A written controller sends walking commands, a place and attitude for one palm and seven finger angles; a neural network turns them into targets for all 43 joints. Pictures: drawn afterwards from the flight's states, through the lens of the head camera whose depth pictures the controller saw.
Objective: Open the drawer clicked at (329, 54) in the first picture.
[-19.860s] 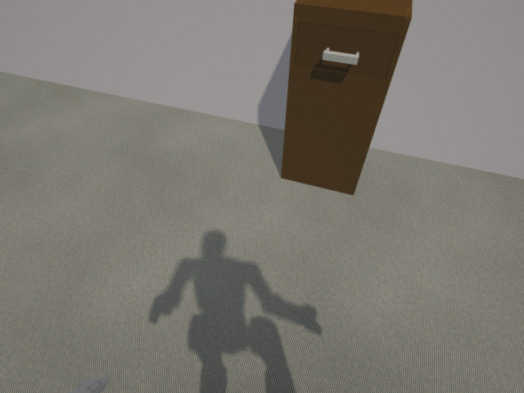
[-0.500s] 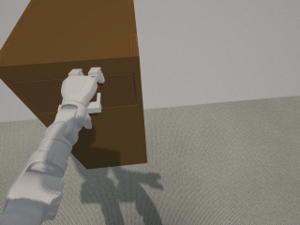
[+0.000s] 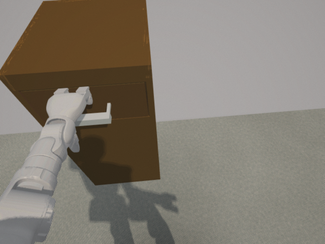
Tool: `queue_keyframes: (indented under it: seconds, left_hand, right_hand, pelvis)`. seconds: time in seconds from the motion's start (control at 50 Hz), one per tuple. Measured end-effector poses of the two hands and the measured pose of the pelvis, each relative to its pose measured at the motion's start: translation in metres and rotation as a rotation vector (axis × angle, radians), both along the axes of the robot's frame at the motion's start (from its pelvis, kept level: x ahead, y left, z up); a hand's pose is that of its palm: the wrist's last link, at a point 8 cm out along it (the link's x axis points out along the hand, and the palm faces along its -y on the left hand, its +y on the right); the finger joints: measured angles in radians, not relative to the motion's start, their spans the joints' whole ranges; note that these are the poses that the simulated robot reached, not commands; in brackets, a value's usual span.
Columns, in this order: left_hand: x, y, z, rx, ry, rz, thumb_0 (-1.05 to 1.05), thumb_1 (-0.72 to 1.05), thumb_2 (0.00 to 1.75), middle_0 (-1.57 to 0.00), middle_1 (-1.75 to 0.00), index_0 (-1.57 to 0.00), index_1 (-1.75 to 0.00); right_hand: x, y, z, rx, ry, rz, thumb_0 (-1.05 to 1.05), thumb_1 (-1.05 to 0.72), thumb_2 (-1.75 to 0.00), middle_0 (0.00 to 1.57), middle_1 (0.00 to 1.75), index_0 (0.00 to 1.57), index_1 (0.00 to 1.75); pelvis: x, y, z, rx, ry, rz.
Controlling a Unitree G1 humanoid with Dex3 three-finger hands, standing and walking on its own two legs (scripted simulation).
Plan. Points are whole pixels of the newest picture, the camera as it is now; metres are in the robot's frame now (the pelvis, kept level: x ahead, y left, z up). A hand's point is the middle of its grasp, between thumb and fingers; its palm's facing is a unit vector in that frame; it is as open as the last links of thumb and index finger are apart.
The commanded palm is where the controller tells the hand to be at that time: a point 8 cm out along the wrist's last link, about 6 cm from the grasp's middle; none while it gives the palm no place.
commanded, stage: lift the fingers back up to retry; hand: left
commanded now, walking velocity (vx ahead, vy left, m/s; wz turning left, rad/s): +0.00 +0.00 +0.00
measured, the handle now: (90, 113) +0.50 +0.23 -0.01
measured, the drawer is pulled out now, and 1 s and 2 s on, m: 0.00 0.00 0.00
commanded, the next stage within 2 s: re-aim the fingers above the handle in 0.18 s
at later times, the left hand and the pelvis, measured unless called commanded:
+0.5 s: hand (84, 109) +0.45 +0.22 +0.06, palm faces -0.04 -0.02 -1.00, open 13.7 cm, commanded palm +0.43 +0.23 +0.11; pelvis +0.00 +0.01 +0.00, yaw -1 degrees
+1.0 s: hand (79, 109) +0.45 +0.23 +0.06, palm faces +0.01 -0.02 -1.00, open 13.8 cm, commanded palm +0.42 +0.24 +0.11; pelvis +0.00 +0.01 +0.00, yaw -1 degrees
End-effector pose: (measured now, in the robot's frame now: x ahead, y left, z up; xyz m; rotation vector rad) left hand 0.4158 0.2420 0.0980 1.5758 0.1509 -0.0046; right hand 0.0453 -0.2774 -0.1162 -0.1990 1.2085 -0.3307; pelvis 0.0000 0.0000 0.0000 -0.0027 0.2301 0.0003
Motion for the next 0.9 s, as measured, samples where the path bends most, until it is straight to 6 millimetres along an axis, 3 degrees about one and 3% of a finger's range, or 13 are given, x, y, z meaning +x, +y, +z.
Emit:
queue_keyframes:
  seconds: [0.14, 0.22, 0.44, 0.66, 0.76, 0.9]
  left_hand:
    - [0.008, -0.016, -0.001, -0.035, -0.097, -0.096, 0.00, -0.49, 0.30, -0.32, -1.20, -0.32, -1.20]
    - [0.020, -0.024, 0.004, -0.038, -0.150, -0.072, 0.00, -0.49, 0.30, -0.37, -1.24, -0.33, -1.20]
    - [0.022, -0.031, 0.013, -0.001, -0.087, 0.000, 0.00, -0.49, 0.30, -0.36, -1.23, -0.35, -1.25]
    - [0.002, 0.000, 0.000, -0.015, -0.037, 0.001, 0.00, -0.49, 0.30, -0.33, -1.20, -0.32, -1.20]
    - [-0.003, -0.004, -0.001, -0.028, -0.078, -0.046, 0.00, -0.49, 0.30, -0.32, -1.20, -0.32, -1.20]
    - [0.011, -0.012, 0.009, -0.028, -0.137, -0.028, 0.00, -0.49, 0.30, -0.32, -1.20, -0.32, -1.20]
  right_hand:
    - [0.006, 0.000, -0.001, -0.019, 0.014, 0.025, 0.01, -0.91, -0.90, 0.20, 0.30, 0.20, 0.30]
    - [0.010, 0.012, -0.007, 0.017, 0.004, 0.025, 0.01, -0.91, -0.90, 0.20, 0.30, 0.20, 0.30]
    - [0.012, 0.047, -0.014, 0.124, -0.033, 0.004, 0.01, -0.91, -0.90, 0.20, 0.30, 0.20, 0.30]
    - [0.004, 0.025, -0.004, 0.050, -0.019, 0.011, 0.01, -0.90, -0.90, 0.20, 0.30, 0.20, 0.30]
    - [0.006, 0.014, -0.002, 0.014, -0.001, 0.028, 0.01, -0.91, -0.90, 0.20, 0.30, 0.20, 0.30]
    - [0.014, 0.016, -0.003, 0.024, -0.023, 0.026, 0.01, -0.91, -0.90, 0.20, 0.30, 0.20, 0.30]
  pelvis:
    - [0.000, 0.007, -0.005, -0.009, 0.022, 0.022]
    - [0.002, 0.011, -0.007, -0.010, 0.037, 0.013]
    - [0.003, 0.014, -0.003, -0.001, 0.009, -0.020]
    - [0.001, 0.011, -0.001, -0.004, -0.001, -0.011]
    - [0.000, 0.012, -0.003, -0.010, 0.002, 0.009]
    - [0.001, 0.013, -0.004, -0.010, 0.010, 0.006]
